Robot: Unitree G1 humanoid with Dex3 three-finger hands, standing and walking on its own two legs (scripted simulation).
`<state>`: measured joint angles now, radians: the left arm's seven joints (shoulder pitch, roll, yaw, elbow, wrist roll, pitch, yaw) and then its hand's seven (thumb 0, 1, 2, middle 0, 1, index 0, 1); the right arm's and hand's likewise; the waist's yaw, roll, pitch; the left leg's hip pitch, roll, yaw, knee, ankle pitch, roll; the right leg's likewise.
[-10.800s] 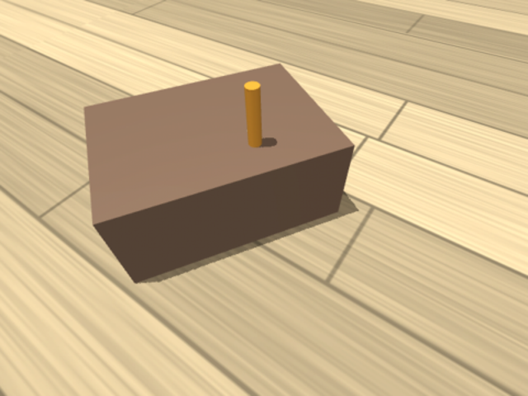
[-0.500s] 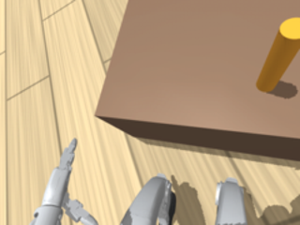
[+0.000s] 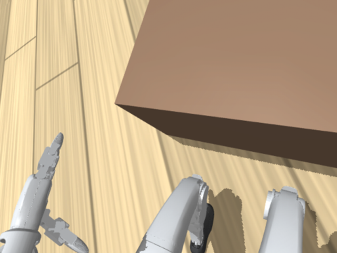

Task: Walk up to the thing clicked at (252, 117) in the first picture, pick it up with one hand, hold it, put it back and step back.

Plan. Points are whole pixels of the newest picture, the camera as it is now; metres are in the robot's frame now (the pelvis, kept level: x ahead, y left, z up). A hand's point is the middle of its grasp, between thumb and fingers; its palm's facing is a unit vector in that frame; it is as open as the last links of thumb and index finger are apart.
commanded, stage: close in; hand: right
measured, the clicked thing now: out of the picture +0.57 -0.27 +0.00
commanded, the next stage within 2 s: rest palm in 0.26 s
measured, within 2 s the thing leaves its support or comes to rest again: leaves its support in 1.74 s
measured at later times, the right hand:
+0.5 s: hand out of the picture +0.51 -0.26 -0.06, palm faces +0.29 +0.96 +0.00, open 17.5 cm
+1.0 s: hand out of the picture +0.55 -0.26 -0.05, palm faces +0.31 +0.95 +0.00, open 13.5 cm
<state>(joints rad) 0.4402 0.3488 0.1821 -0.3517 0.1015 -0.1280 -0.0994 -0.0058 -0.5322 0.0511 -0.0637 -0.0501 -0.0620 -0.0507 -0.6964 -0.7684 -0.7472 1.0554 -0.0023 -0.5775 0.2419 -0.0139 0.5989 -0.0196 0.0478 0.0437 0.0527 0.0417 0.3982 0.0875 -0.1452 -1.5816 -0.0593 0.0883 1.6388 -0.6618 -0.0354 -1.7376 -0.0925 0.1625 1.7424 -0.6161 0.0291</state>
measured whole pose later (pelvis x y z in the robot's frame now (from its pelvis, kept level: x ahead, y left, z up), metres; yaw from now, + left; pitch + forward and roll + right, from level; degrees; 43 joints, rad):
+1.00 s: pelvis +0.00 +0.01 -0.01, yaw +0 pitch +35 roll +8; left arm 0.49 0.35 0.18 -0.53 0.07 -0.05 -0.11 -0.01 -0.55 0.07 -0.06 -0.05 -0.06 -0.05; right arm -0.84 -0.73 -0.67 1.08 -0.07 -0.47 0.07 -0.01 0.43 -0.15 0.67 0.40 0.68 0.40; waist 0.42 0.04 -0.14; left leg -1.64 -0.07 0.06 1.68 -0.66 -0.03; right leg -1.76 -0.11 0.14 1.75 -0.62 0.04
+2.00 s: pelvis +0.00 +0.01 +0.04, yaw -1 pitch +31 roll +8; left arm 0.43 0.33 0.11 -0.37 0.08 -0.02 -0.08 -0.01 -0.56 0.07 -0.07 -0.05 -0.06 -0.06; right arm -0.80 -0.68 -0.60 1.11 -0.06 -0.45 0.04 -0.01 0.16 -1.15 0.81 1.15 0.87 1.17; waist 0.38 0.04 -0.14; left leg -1.46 -0.07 0.06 1.52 -0.61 -0.02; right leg -1.59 -0.11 0.13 1.60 -0.57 0.04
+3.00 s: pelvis +0.02 +0.00 +0.10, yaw -4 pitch +26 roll +7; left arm 0.42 0.25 0.08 -0.16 0.08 0.02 -0.07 -0.01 -0.54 0.06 -0.06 -0.05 -0.05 -0.05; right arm -0.65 -0.48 -0.52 1.01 0.00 -0.44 0.03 -0.01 0.16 -1.17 0.80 1.18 0.85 1.19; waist 0.27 0.01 -0.17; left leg -1.17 -0.05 0.04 1.27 -0.56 -0.03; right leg -1.29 -0.10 0.09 1.36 -0.53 0.02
